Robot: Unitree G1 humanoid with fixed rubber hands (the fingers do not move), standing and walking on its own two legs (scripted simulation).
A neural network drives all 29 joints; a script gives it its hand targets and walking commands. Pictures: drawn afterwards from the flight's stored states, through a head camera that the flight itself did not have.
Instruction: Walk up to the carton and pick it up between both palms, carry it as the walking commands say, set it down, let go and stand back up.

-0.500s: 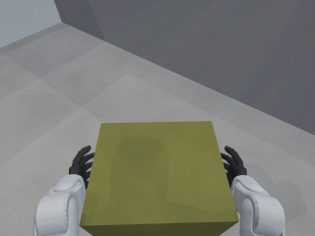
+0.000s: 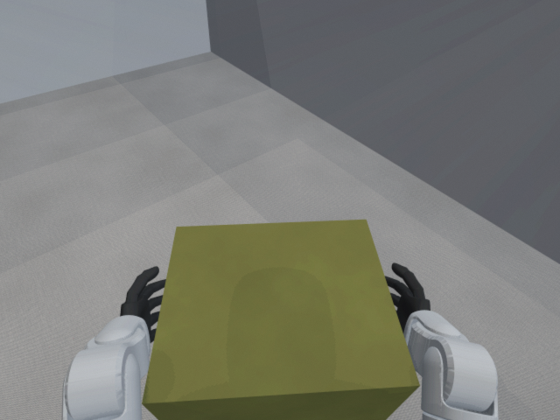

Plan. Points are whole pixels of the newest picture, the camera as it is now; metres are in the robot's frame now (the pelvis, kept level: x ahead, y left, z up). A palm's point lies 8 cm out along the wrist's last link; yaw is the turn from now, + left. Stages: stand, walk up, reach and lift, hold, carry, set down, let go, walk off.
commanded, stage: carry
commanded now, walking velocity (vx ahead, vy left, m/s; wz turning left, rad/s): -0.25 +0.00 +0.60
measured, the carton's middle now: (276, 338) +0.25 +0.00 +0.01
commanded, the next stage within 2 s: none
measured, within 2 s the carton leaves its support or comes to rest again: neither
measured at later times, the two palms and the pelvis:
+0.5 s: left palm out of the picture +0.00 +0.22 +0.08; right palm out of the picture +0.09 -0.12 +0.08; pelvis -0.20 -0.01 +0.00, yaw +18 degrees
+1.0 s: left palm out of the picture -0.28 +0.21 +0.08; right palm out of the picture -0.09 -0.08 +0.06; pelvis -0.39 -0.06 +0.01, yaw +35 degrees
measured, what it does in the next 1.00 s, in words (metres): walks backwards, turning left: right foot, then left foot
